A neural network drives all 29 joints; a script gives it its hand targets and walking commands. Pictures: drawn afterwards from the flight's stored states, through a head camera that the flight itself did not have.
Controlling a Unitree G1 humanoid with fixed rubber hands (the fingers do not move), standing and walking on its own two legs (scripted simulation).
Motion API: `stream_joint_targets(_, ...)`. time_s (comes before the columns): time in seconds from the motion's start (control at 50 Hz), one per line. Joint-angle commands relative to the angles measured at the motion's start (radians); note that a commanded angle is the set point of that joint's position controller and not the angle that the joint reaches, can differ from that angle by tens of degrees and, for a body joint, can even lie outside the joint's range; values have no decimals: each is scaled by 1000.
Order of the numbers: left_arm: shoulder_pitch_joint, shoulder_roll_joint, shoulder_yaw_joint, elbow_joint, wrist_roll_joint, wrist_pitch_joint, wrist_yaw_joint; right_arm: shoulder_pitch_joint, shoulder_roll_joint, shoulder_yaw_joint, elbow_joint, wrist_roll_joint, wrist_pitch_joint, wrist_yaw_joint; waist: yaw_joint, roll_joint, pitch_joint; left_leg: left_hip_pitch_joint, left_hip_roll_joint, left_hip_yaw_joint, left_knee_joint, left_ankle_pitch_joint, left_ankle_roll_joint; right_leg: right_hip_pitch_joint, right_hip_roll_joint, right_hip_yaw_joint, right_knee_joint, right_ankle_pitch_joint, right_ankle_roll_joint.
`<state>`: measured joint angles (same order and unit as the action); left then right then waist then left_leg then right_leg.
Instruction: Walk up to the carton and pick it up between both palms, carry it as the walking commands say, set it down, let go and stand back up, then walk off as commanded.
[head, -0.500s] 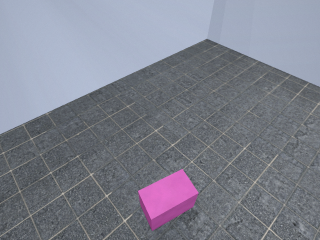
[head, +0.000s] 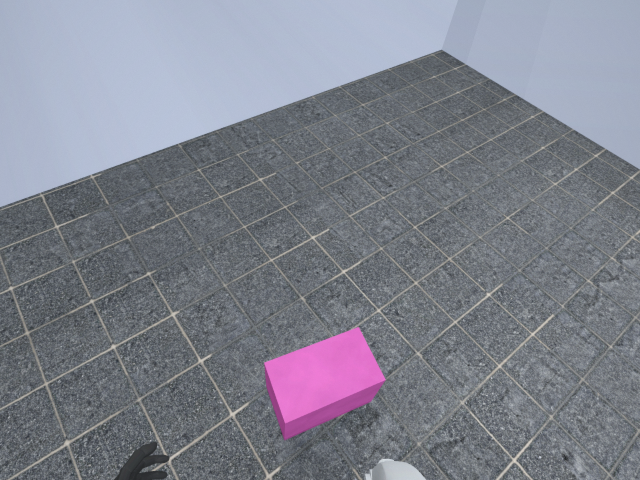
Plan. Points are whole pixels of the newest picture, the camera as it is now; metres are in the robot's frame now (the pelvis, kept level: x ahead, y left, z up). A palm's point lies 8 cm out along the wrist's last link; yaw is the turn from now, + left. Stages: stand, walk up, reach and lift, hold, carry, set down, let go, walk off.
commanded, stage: walk up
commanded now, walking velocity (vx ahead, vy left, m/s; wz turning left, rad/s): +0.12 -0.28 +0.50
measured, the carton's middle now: (321, 383) +0.44 -0.07 -0.68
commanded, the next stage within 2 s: none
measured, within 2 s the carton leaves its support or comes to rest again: neither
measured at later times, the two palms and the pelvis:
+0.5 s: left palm out of the picture +0.02 +0.11 -0.14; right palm (558, 417) +0.22 -0.37 -0.14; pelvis +0.06 -0.15 -0.01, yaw +11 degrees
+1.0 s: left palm out of the picture +0.03 +0.10 -0.15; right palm out of the picture +0.13 -0.38 -0.15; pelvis +0.04 -0.15 -0.01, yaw +13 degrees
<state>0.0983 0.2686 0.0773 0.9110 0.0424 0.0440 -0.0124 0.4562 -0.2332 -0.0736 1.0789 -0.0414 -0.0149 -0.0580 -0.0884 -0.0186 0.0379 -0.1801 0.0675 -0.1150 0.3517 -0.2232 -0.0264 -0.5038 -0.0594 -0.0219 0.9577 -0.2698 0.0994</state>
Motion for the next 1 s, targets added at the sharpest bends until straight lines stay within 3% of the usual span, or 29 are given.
stream_joint_targets(0.0,-58,14,-1,-97,-13,-1,-14,74,-205,-39,-44,-4,-6,-2,-9,256,1,79,234,-209,-87,350,139,-96,-8,-2,-100,15,11)
stream_joint_targets(0.06,-72,33,4,-130,-31,5,-31,8,-249,-52,-88,-5,5,0,3,323,-8,-26,205,-162,-97,223,103,58,8,-9,-248,-1,7)
stream_joint_targets(0.08,-55,36,4,-131,-37,7,-35,-30,-261,-55,-105,-6,9,1,20,341,-10,-72,189,-142,-90,199,88,133,14,-10,-314,-11,3)
stream_joint_targets(0.1,-12,44,9,-119,-43,9,-34,-66,-268,-57,-122,-9,11,0,50,337,-17,-122,174,-129,-77,181,70,225,21,-16,-387,4,0)
stream_joint_targets(0.14,152,69,21,-52,-45,8,-20,-118,-265,-52,-146,-13,15,-2,129,260,-52,-199,126,-105,23,180,31,436,11,-51,-562,111,-11)
stream_joint_targets(0.16,217,106,28,-20,-34,-4,-8,-66,-211,-37,-148,-12,14,-2,132,92,-82,-241,43,-56,186,-9,6,516,-65,-3,-651,167,-18)
stream_joint_targets(0.18,264,181,37,1,-21,-15,3,4,-117,-12,-158,-22,20,-4,110,-190,-98,-376,-73,21,451,-401,-15,543,-231,121,-672,242,-24)
stream_joint_targets(0.2,207,242,41,-38,-23,-16,9,58,-54,-2,-171,-18,26,-8,100,-356,-177,-409,-81,116,647,-520,-22,469,-418,298,-686,147,-136)
stream_joint_targets(0.22,203,178,22,-29,-22,-22,5,37,-97,-15,-155,-9,35,-5,46,-218,-117,-363,-28,58,764,-435,-6,397,-313,221,-649,309,-98)
stream_joint_targets(0.24,141,172,24,-47,-25,-17,14,0,-98,-16,-166,-6,41,5,72,-325,-183,-383,-29,92,812,-380,10,365,-343,219,-690,70,-189)
stream_joint_targets(0.26,87,139,14,-55,-26,-18,16,-63,-127,-26,-161,1,47,16,61,-268,-122,-363,-15,94,835,-304,16,293,-276,151,-715,16,-193)
stream_joint_targets(0.3,70,85,-5,-45,-15,-27,20,-78,-136,-29,-140,6,53,34,44,-208,-91,-295,-27,127,836,-235,13,250,-204,51,-676,170,-211)
stream_joint_targets(0.34,115,81,-13,-18,-8,-35,31,-121,-106,-13,-145,11,53,44,45,-174,-70,-271,-38,132,752,-231,17,258,-221,56,-670,287,-238)
stream_joint_targets(0.4,184,95,-6,27,-9,-36,44,-216,-63,8,-172,16,48,47,75,-153,-65,-254,-53,149,536,-274,27,346,-259,74,-645,492,-277)
stream_joint_targets(0.44,233,113,-4,52,-10,-46,51,-265,-53,13,-187,24,47,51,97,-115,-74,-218,-58,146,427,-246,28,386,-317,121,-639,604,-285)
stream_joint_targets(0.48,253,140,2,64,-12,-54,51,-286,-61,12,-193,26,54,53,110,-103,-87,-215,-54,129,378,-231,27,423,-366,169,-639,632,-284)
stream_joint_targets(0.54,222,134,0,84,-14,-47,47,-271,-47,20,-193,29,44,56,90,-127,-96,-91,-68,150,217,-128,36,378,-315,105,-608,575,-237)
stream_joint_targets(0.58,220,111,-4,92,-14,-44,40,-222,-70,15,-177,30,31,52,59,-79,-96,106,-29,145,0,92,44,258,-236,8,-537,376,-158)
stream_joint_targets(0.6,234,65,-12,85,-15,-45,35,-187,-122,0,-164,18,24,48,52,46,-104,210,99,7,-89,147,69,131,-154,-63,-427,157,-96)
stream_joint_targets(0.62,230,10,-30,76,-25,-41,37,-220,-178,-13,-161,22,20,43,74,215,-50,158,253,-150,-89,398,155,80,-45,-147,-330,-131,-39)
stream_joint_targets(0.64,204,33,-26,81,-31,-24,38,-199,-163,-15,-147,17,20,37,56,163,-25,129,286,-172,-92,460,216,65,-50,-70,-209,-243,-35)
stream_joint_targets(0.66,203,35,-29,89,-31,-16,37,-246,-140,-9,-145,20,24,31,78,133,-8,72,256,-119,-89,457,222,80,-43,-29,-122,-248,-37)
stream_joint_targets(0.72,227,35,-26,109,-25,-8,39,-314,-106,12,-146,28,14,22,104,121,-26,52,171,-9,-63,545,188,103,-16,-14,-15,-175,-47)
stream_joint_targets(0.76,227,34,-25,104,-23,-2,45,-285,-107,12,-131,31,3,22,92,122,-31,61,159,-19,-49,579,187,99,-7,-14,0,-165,-44)
stream_joint_targets(0.84,191,8,-37,87,-39,5,47,-235,-81,29,-96,36,-9,13,70,141,-49,112,134,36,-42,583,185,167,12,-5,-190,-147,-57)
stream_joint_targets(0.88,169,6,-41,74,-47,3,49,-208,-94,24,-78,33,-4,9,60,150,-34,116,149,1,-45,561,195,198,24,1,-289,-170,-61)
stream_joint_targets(0.92,193,-5,-46,81,-55,-5,55,-214,-97,22,-70,34,4,9,78,139,-28,97,153,-19,-37,530,191,256,32,-2,-408,-116,-68)
stream_joint_targets(0.96,242,-14,-48,105,-57,-25,59,-231,-100,20,-66,38,10,16,113,123,-35,43,110,-6,-18,415,145,374,24,-26,-614,49,-81)
stream_joint_targets(0.98,249,14,-38,110,-51,-37,61,-217,-77,24,-66,38,5,20,114,85,-50,-14,79,2,-12,306,111,452,-35,15,-642,124,-94)
